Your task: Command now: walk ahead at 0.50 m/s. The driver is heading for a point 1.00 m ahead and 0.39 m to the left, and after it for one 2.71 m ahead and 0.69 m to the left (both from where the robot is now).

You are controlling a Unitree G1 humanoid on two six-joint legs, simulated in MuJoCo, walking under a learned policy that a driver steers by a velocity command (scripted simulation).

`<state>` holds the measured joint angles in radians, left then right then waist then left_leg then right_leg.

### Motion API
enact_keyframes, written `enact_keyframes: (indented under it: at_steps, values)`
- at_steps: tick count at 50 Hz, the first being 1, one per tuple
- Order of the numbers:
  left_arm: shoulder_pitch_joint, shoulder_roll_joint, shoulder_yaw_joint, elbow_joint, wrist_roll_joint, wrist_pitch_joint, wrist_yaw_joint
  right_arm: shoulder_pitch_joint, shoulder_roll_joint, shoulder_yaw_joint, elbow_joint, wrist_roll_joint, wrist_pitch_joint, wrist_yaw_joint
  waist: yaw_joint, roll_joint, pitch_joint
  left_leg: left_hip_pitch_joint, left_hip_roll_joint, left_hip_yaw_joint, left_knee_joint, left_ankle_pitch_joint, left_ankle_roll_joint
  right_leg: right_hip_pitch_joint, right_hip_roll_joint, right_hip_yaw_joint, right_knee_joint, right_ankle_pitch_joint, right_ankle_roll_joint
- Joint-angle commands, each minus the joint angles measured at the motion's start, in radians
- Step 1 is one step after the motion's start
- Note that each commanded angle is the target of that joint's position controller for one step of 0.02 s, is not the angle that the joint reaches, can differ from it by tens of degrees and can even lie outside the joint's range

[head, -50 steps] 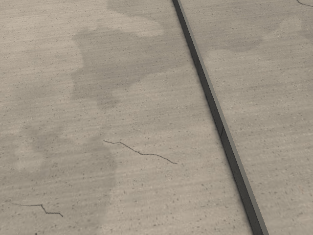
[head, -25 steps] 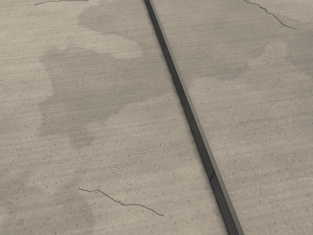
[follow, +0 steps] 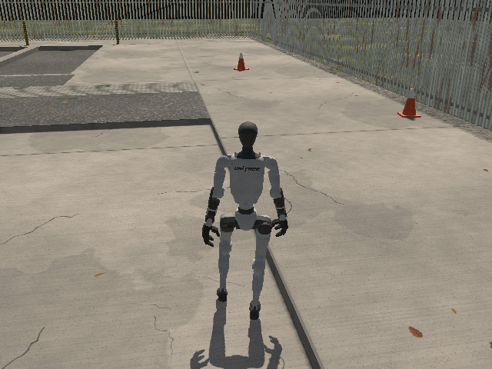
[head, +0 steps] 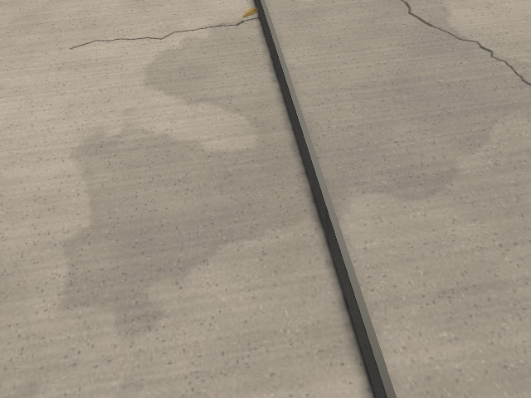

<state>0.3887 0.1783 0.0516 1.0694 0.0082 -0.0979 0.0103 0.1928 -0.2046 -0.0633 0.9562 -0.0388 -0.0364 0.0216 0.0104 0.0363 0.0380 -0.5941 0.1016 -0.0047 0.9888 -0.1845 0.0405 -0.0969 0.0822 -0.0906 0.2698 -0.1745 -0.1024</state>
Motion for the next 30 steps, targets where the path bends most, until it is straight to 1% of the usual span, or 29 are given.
enact_keyframes:
  at_steps: [1,4,7,9,10,11,12,13,14,15,16,17,18,19,20,21,22,24,25,26,28,30]
  values:
    - [0.042,0.099,0.01,-0.037,-0.002,-0.013,0.002,-0.045,-0.022,0.002,-0.059,0.008,0.004,0.007,-0.011,-0.088,0.054,-0.077,0.013,0.028,-0.116,0.107,-0.023,-0.015,-0.263,0.189,-0.158,0.233,-0.101]
    - [0.1,0.101,0.007,-0.026,-0.001,-0.013,0.004,-0.145,-0.012,0.011,-0.092,0.016,0.001,0.009,0.019,-0.098,0.061,-0.057,-0.008,0.055,-0.256,0.181,-0.023,0.03,-0.256,0.159,-0.155,0.289,-0.085]
    - [0.152,0.103,0.007,-0.008,0.005,-0.012,0.01,-0.224,-0.016,0.014,-0.12,0.018,-0.004,0.008,0.043,-0.104,0.072,-0.063,-0.026,0.071,-0.34,0.19,-0.006,0.116,-0.279,0.149,-0.135,0.342,-0.089]
    - [0.163,0.11,0.01,0.001,0.012,-0.009,0.017,-0.256,-0.026,0.013,-0.139,0.017,-0.01,0.007,0.046,-0.104,0.079,-0.067,-0.034,0.071,-0.381,0.152,0.014,0.177,-0.304,0.15,-0.107,0.396,-0.092]
    - [0.16,0.116,0.012,0.003,0.015,-0.008,0.02,-0.258,-0.031,0.011,-0.144,0.017,-0.014,0.006,0.04,-0.105,0.08,-0.052,-0.041,0.074,-0.4,0.12,0.027,0.201,-0.315,0.146,-0.084,0.441,-0.09]
    - [0.148,0.121,0.014,0.004,0.016,-0.007,0.022,-0.244,-0.034,0.008,-0.144,0.017,-0.019,0.004,0.028,-0.109,0.073,-0.012,-0.054,0.081,-0.423,0.082,0.042,0.213,-0.318,0.136,-0.05,0.516,-0.082]
    - [0.129,0.129,0.017,0.002,0.017,-0.007,0.024,-0.203,-0.042,0.003,-0.134,0.017,-0.024,0.0,0.005,-0.115,0.051,0.068,-0.081,0.096,-0.445,0.04,0.061,0.211,-0.316,0.121,0.009,0.648,-0.07]
    - [0.116,0.14,0.02,0.004,0.018,-0.007,0.023,-0.116,-0.057,-0.006,-0.109,0.013,-0.031,-0.007,-0.033,-0.122,0.005,0.187,-0.115,0.109,-0.469,0.012,0.08,0.203,-0.305,0.108,0.115,0.772,-0.058]
    - [0.1,0.138,0.019,0.002,0.014,-0.004,0.021,0.048,-0.076,-0.02,-0.052,0.007,-0.041,-0.016,-0.103,-0.09,-0.079,0.386,-0.141,0.124,-0.532,0.053,0.105,0.153,-0.266,0.072,0.3,0.787,-0.041]
    - [0.093,0.113,0.009,-0.021,0.004,-0.005,0.016,0.226,-0.139,-0.04,-0.009,-0.017,-0.051,-0.026,-0.164,-0.034,-0.192,0.656,0.002,-0.025,-0.533,-0.002,0.152,-0.041,-0.224,0.044,0.559,0.538,-0.025]
    - [0.198,0.011,-0.011,-0.046,-0.041,-0.004,0.002,0.319,-0.25,-0.067,0.001,-0.028,-0.052,-0.025,-0.138,0.205,-0.332,0.955,0.315,-0.518,-0.621,-0.09,0.3,-0.416,-0.041,-0.017,0.975,-0.12,0.027]
    - [0.144,0.107,0.017,-0.038,-0.01,-0.004,0.002,0.242,-0.215,-0.06,-0.007,0.007,-0.033,-0.018,-0.116,0.088,-0.306,0.871,0.301,-0.647,-0.725,-0.109,0.292,-0.508,-0.035,0.127,1.088,-0.301,0.01]
    - [0.051,0.111,0.024,-0.069,-0.003,-0.003,0.0,0.12,-0.165,-0.043,-0.025,0.02,-0.032,-0.015,-0.07,0.033,-0.146,0.72,0.264,-0.466,-0.731,-0.113,0.258,-0.552,-0.096,0.14,1.087,-0.213,0.003]
    - [0.004,0.094,0.02,-0.079,-0.002,-0.007,-0.004,0.066,-0.103,-0.025,-0.03,0.018,-0.038,-0.011,-0.049,-0.017,-0.075,0.595,0.221,-0.361,-0.767,-0.032,0.229,-0.526,-0.128,0.136,1.034,-0.145,0.002]
    - [-0.005,0.075,0.021,-0.077,0.008,0.001,-0.007,0.052,-0.07,-0.015,-0.02,0.017,-0.045,-0.013,-0.021,-0.012,-0.033,0.513,0.174,-0.275,-0.789,0.028,0.191,-0.488,-0.153,0.133,0.979,-0.116,0.005]
    - [0.016,0.055,0.019,-0.073,0.022,0.016,-0.011,0.054,-0.038,-0.003,-0.004,0.022,-0.051,-0.018,0.008,0.013,-0.017,0.451,0.135,-0.208,-0.808,0.067,0.164,-0.442,-0.169,0.13,0.935,-0.099,0.014]
    - [0.029,0.039,0.017,-0.068,0.028,0.029,-0.016,0.077,-0.033,0.0,0.01,0.022,-0.058,-0.022,0.017,0.02,-0.019,0.431,0.121,-0.178,-0.817,0.112,0.159,-0.415,-0.171,0.125,0.91,-0.088,0.021]
    - [0.003,0.038,0.019,-0.078,0.031,0.045,-0.021,0.13,-0.057,-0.002,0.034,0.024,-0.071,-0.024,0.026,0.02,-0.013,0.428,0.107,-0.137,-0.829,0.203,0.168,-0.437,-0.174,0.105,0.874,-0.068,0.037]
    - [-0.033,0.042,0.019,-0.091,0.032,0.051,-0.023,0.147,-0.071,-0.004,0.039,0.024,-0.074,-0.024,0.025,0.019,-0.002,0.432,0.104,-0.122,-0.841,0.209,0.172,-0.469,-0.181,0.098,0.847,-0.043,0.046]
    - [-0.08,0.047,0.019,-0.107,0.031,0.056,-0.026,0.166,-0.075,-0.003,0.044,0.025,-0.074,-0.024,0.018,0.025,0.012,0.439,0.099,-0.109,-0.854,0.203,0.172,-0.505,-0.191,0.088,0.812,-0.013,0.055]
    - [-0.177,0.055,0.017,-0.14,0.027,0.06,-0.029,0.207,-0.072,0.001,0.054,0.026,-0.071,-0.023,-0.002,0.024,0.037,0.464,0.089,-0.094,-0.874,0.208,0.17,-0.562,-0.203,0.074,0.72,0.049,0.071]
    - [-0.273,0.053,0.011,-0.174,0.022,0.057,-0.03,0.245,-0.065,0.007,0.062,0.027,-0.067,-0.024,-0.024,0.015,0.058,0.478,0.074,-0.095,-0.877,0.24,0.169,-0.57,-0.199,0.058,0.592,0.099,0.089]
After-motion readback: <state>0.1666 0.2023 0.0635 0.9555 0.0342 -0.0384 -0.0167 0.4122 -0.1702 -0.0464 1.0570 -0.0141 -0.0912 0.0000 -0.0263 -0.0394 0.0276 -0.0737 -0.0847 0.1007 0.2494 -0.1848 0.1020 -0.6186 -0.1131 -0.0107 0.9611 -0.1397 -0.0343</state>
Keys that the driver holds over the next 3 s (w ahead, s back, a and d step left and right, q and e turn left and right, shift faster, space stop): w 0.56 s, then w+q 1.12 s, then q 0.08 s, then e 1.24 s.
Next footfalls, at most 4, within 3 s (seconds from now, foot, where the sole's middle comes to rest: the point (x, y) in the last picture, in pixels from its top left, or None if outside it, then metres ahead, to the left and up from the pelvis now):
0.30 left None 0.33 0.13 -0.78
0.84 right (306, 353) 0.61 -0.04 -0.78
1.36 left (204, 288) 0.81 0.24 -0.78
1.92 right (191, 201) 1.14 0.32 -0.78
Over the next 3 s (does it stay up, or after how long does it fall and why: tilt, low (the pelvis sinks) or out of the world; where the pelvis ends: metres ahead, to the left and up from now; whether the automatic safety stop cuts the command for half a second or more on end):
stays up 0.97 0.29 -0.01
